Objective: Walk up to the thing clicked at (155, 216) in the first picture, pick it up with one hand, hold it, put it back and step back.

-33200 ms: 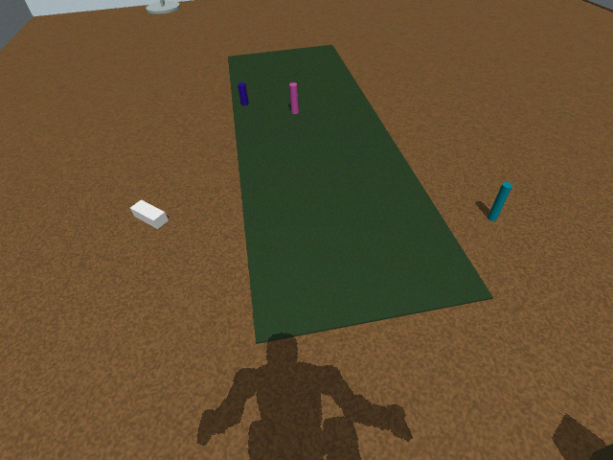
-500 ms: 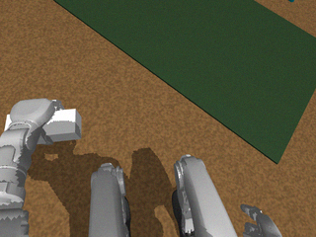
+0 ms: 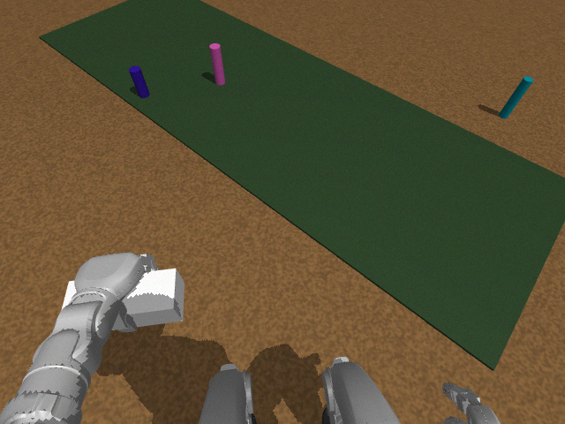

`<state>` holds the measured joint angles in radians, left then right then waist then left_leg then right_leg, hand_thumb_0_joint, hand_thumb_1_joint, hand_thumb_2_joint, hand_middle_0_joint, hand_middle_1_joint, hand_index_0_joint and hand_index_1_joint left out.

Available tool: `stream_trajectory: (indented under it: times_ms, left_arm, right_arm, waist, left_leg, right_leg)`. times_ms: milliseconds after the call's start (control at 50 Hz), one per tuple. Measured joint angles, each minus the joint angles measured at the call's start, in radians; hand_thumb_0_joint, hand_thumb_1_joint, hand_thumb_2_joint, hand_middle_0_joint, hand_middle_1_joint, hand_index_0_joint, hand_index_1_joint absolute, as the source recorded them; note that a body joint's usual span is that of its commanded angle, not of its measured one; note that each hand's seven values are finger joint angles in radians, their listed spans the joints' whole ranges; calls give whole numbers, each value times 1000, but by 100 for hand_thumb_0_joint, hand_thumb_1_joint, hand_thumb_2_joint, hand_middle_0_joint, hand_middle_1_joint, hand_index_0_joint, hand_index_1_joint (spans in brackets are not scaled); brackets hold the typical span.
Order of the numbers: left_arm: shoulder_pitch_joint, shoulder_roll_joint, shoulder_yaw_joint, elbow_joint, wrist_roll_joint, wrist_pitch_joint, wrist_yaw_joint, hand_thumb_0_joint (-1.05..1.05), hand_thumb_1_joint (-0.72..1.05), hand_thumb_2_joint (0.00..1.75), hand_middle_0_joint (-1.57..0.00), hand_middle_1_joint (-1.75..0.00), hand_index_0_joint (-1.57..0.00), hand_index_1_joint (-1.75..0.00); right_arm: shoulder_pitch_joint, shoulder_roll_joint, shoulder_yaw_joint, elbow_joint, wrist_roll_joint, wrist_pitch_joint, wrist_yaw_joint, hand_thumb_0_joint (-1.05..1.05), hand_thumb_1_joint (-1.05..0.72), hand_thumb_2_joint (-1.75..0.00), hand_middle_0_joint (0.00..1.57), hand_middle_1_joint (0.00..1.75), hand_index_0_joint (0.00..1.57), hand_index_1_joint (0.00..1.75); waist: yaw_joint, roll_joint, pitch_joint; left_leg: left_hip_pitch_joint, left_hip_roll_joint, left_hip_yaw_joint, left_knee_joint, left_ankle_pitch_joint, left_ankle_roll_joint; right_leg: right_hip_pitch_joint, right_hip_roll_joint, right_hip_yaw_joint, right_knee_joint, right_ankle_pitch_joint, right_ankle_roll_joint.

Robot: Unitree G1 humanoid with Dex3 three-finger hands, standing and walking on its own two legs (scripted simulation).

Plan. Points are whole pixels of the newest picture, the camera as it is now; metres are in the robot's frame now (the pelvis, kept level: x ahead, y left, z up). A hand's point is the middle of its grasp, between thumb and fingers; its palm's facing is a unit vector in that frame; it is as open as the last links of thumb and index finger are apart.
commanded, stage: lift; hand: left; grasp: from above
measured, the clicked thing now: (126, 301) +0.36 +0.26 -0.10
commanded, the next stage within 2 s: hold in 0.54 s
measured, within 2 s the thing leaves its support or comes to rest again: neither
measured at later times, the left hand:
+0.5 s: hand (120, 261) +0.37 +0.23 +0.03, palm faces -0.44 -0.05 -0.90, open 9.8 cm
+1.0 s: hand (116, 236) +0.38 +0.22 +0.07, palm faces -0.46 -0.03 -0.89, open 9.7 cm
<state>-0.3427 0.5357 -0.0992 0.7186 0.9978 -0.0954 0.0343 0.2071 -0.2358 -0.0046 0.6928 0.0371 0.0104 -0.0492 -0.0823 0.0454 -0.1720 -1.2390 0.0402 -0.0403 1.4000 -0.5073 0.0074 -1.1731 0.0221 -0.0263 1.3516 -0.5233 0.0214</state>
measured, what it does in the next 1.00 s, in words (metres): rises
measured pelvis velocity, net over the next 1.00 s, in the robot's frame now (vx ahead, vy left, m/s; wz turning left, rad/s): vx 0.07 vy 0.00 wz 0.00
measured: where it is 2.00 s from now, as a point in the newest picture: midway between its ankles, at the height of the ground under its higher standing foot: outside the picture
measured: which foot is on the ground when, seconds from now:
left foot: down 0.00-1.00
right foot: down 0.00-1.00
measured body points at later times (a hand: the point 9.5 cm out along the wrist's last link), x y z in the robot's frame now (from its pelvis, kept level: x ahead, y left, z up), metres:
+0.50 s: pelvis +0.04 +0.00 +0.09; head +0.09 +0.00 +0.54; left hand +0.39 +0.23 +0.08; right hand +0.13 -0.26 -0.03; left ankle +0.08 +0.11 -0.59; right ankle +0.07 -0.14 -0.59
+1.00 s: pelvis +0.07 +0.00 +0.12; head +0.10 -0.01 +0.57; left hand +0.40 +0.22 +0.12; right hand +0.18 -0.27 +0.00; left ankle +0.08 +0.11 -0.59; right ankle +0.07 -0.14 -0.59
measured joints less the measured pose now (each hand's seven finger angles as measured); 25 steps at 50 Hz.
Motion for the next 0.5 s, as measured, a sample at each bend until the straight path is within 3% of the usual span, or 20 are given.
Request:
stream_trajectory:
  times_ms: [200, 320, 500]
  left_arm:
    - [21, -66, -56, 69, 35, -15, 56, -1, 8, 38, -71, -49, -74, -45]
    - [-12, -96, -66, 111, 53, 13, 102, -1, 7, 39, -71, -50, -73, -46]
    - [-4, -116, -79, 105, 7, 64, 71, -1, 6, 40, -72, -50, -74, -46]
  right_arm:
    - [41, -7, -18, 28, 2, -32, -4, 1, -90, -91, 20, 30, 20, 30]
    - [44, -4, -24, 39, 3, -31, 6, 1, -91, -91, 20, 30, 20, 30]
    - [55, 0, -32, 30, 9, -17, 7, 1, -91, -90, 20, 30, 20, 30]
  waist:
    - [12, -5, 18]
    - [17, -10, 45]
    - [21, -8, 71]
  left_leg:
    - [237, -2, 23, -217, 52, 1]
    - [353, -3, 39, -327, 82, 1]
    - [506, -6, 58, -480, 125, 2]
  right_leg:
    - [228, -4, 19, -214, 57, 0]
    - [336, -6, 33, -317, 88, 1]
    - [480, -10, 49, -462, 132, 2]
